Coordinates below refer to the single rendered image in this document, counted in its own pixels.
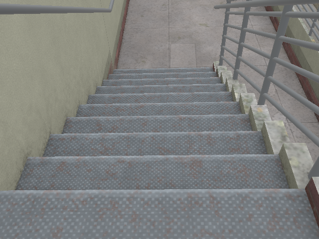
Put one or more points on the stairs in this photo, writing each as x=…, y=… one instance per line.
x=156, y=129

